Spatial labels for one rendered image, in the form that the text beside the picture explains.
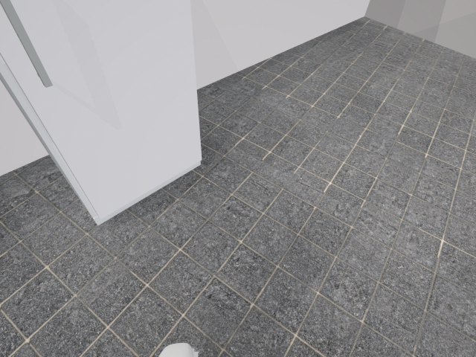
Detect fridge door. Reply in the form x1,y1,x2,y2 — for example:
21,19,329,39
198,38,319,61
0,0,202,219

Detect handle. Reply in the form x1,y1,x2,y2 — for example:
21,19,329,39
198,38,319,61
0,0,53,88

